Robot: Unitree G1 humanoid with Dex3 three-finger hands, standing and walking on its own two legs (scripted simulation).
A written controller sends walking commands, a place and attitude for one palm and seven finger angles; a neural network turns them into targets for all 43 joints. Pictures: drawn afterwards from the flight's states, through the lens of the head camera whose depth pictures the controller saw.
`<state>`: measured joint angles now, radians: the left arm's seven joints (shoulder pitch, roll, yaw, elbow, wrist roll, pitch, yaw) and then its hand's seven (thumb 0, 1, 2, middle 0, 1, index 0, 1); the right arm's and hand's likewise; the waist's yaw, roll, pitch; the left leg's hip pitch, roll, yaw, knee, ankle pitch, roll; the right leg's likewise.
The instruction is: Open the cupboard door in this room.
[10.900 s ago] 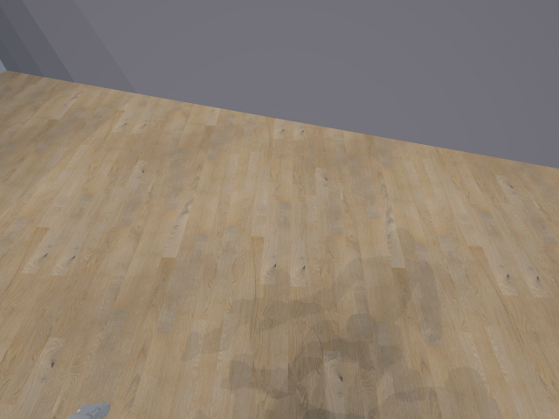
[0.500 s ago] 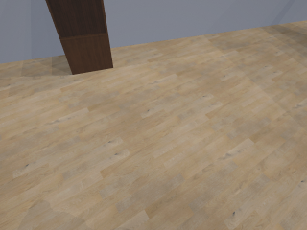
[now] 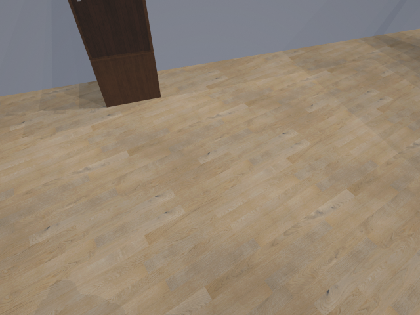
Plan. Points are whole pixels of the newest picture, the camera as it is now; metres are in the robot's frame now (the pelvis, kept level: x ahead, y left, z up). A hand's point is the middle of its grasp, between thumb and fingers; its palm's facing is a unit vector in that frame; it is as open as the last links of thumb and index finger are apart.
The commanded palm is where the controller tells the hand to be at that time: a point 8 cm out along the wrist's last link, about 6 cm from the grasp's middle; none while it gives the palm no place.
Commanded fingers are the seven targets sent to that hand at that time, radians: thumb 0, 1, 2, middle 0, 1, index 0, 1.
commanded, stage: stand and wait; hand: left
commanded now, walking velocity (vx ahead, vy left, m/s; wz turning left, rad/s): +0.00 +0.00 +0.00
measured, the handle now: out of the picture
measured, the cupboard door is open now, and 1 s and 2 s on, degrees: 0 0 0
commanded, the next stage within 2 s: turn or walk to find it in 0.32 s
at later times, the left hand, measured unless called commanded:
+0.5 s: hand out of the picture -0.01 +0.16 -0.18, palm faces +0.07 -0.98 -0.18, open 7.3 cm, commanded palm none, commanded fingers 0.00 0.90 0.90 -0.20 -0.30 -0.20 -0.30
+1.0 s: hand out of the picture +0.07 +0.20 -0.14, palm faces +0.26 -0.92 -0.29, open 7.4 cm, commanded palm none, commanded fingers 0.00 0.90 0.90 -0.20 -0.30 -0.20 -0.30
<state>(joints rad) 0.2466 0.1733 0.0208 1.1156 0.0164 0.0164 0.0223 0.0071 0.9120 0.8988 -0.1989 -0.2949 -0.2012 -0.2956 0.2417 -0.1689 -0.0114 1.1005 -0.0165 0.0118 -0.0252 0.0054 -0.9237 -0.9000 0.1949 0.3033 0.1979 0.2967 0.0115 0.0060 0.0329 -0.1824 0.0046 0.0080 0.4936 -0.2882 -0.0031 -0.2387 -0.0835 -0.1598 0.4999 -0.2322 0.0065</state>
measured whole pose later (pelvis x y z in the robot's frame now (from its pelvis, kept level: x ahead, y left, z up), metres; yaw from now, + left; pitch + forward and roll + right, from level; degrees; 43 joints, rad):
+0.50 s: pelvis -0.01 -0.01 +0.00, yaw +1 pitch -1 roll +0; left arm 0.27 0.13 0.03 1.13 0.01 0.02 0.03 0.01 0.91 0.90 -0.20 -0.30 -0.20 -0.30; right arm 0.32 -0.12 -0.01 1.13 -0.02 0.02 -0.02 0.00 -0.91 -0.90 0.19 0.30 0.20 0.30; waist 0.00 0.01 0.04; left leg -0.20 0.01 -0.02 0.50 -0.28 -0.01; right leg -0.24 -0.07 -0.18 0.49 -0.22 -0.01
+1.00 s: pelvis -0.02 -0.03 -0.01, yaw +16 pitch +1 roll +0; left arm 0.09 0.20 0.04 0.91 0.02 0.00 0.02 0.01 0.91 0.90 -0.20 -0.29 -0.20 -0.30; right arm 0.25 -0.23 -0.07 0.98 -0.02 0.04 -0.01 0.00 -0.91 -0.90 0.20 0.30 0.20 0.30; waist -0.04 0.06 0.03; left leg -0.37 -0.06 -0.18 0.63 -0.31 -0.03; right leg -0.25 0.00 -0.05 0.53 -0.28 0.00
